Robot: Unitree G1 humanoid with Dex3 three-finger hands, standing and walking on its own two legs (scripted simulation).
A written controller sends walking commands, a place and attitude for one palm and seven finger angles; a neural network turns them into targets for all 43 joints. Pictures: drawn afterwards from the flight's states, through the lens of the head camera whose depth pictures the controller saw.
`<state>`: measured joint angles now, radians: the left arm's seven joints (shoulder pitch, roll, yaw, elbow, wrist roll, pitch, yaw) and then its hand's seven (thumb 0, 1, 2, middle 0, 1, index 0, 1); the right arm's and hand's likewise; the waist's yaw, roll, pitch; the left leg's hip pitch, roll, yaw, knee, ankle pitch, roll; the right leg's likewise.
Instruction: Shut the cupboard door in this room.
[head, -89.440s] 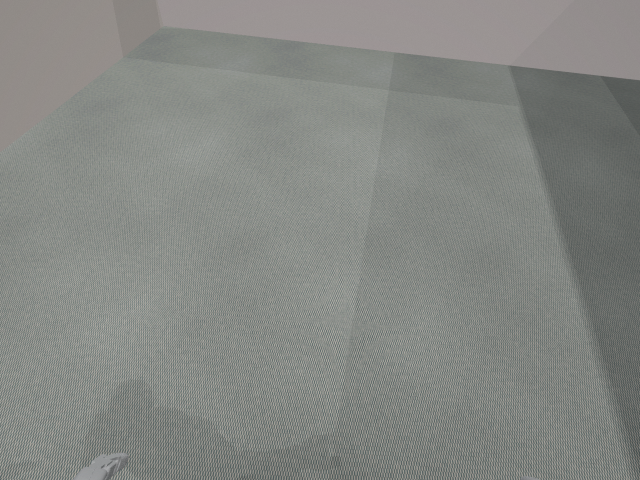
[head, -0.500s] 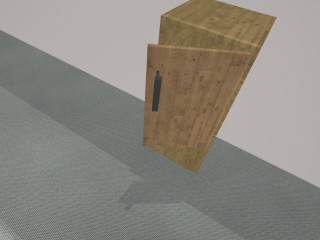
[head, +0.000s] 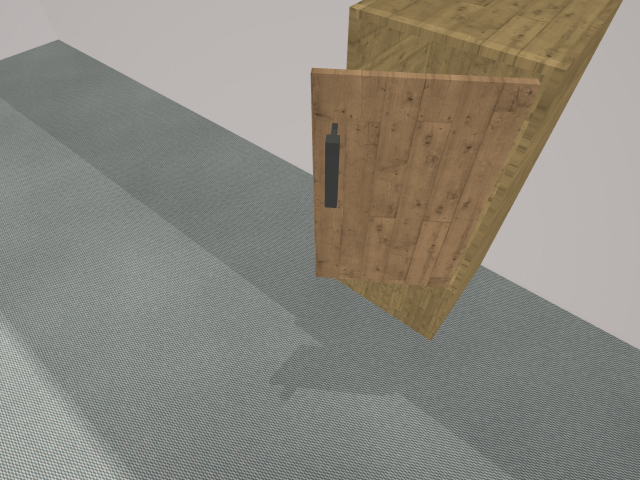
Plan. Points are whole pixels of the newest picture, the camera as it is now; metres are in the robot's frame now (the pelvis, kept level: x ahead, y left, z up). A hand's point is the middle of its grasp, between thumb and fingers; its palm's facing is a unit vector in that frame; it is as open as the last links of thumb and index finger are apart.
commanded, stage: come to a stop and stand still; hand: left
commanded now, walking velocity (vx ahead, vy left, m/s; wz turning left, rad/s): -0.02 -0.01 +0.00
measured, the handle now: (332, 166) +0.65 +0.05 -0.01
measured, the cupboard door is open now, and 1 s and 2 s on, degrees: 33 33 33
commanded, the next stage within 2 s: look again from close up in 0.30 s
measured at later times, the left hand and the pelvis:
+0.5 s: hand out of the picture +0.03 +0.21 -0.18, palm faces +0.03 -0.98 -0.21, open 7.4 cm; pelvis +0.00 +0.02 +0.00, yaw +0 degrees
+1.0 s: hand out of the picture -0.03 +0.17 -0.18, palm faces +0.05 -0.99 -0.16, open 7.4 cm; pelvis +0.00 +0.01 +0.00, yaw +1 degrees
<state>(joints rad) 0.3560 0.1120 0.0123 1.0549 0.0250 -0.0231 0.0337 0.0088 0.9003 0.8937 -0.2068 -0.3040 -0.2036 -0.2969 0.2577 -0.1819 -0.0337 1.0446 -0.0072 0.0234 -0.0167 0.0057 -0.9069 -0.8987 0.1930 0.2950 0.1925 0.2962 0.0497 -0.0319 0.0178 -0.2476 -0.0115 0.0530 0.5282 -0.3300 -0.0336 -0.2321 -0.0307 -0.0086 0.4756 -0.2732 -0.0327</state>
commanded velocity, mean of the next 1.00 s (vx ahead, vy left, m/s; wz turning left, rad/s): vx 0.00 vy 0.00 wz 0.00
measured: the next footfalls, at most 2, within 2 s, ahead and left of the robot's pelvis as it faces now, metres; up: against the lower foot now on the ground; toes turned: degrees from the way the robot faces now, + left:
left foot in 0.04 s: +0.01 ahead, +0.14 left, +0.00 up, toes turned +4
left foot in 1.70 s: +0.25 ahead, +0.02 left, +0.00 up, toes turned +8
